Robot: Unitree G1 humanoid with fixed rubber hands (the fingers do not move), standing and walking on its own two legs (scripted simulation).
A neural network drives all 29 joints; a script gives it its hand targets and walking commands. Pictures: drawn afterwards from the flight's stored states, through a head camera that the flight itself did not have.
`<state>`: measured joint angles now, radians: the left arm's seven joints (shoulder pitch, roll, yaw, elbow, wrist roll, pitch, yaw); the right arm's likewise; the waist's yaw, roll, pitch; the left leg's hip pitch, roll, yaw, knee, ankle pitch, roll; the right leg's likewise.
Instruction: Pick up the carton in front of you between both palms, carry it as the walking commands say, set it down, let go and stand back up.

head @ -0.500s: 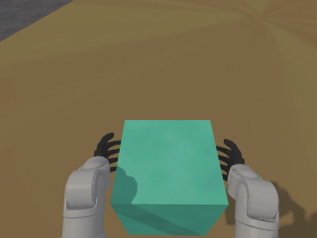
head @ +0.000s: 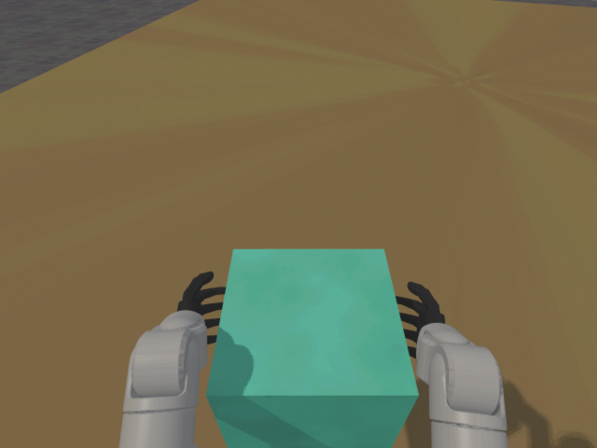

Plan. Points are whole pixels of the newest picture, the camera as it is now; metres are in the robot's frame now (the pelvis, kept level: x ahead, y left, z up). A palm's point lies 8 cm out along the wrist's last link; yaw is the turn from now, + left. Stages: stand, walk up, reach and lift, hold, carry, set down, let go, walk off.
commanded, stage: carry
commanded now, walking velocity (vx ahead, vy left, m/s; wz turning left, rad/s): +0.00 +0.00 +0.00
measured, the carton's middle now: (308, 360) +0.28 +0.00 -0.01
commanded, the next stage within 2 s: hold in 1.50 s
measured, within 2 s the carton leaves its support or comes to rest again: neither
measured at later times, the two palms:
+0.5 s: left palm (195, 338) +0.28 +0.15 +0.04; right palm (418, 352) +0.27 -0.14 +0.04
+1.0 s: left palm (193, 351) +0.25 +0.15 +0.05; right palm (426, 365) +0.25 -0.15 +0.05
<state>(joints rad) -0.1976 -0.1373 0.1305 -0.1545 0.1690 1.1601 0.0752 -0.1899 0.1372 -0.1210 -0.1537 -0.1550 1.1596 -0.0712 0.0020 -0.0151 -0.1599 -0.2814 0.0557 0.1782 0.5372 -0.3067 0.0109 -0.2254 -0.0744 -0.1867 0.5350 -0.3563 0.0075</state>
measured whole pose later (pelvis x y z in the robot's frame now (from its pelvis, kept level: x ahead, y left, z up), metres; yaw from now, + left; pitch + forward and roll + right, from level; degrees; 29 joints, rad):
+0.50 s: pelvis -0.02 +0.00 +0.00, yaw +0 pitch +2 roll +0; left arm -0.26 -0.15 0.21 0.25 0.29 0.75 0.02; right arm -0.25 0.15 -0.19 0.24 -0.27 0.75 -0.02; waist 0.00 0.00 -0.12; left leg -0.28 0.06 0.18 0.53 -0.29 0.02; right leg -0.22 -0.07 -0.18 0.52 -0.33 0.00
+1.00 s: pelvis -0.04 +0.00 +0.00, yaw +0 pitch +2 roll +0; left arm -0.26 -0.15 0.21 0.22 0.27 0.73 0.03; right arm -0.25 0.15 -0.18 0.21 -0.25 0.74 -0.03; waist 0.00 0.00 -0.10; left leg -0.30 0.06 0.18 0.51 -0.24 0.02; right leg -0.25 -0.07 -0.19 0.51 -0.29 -0.01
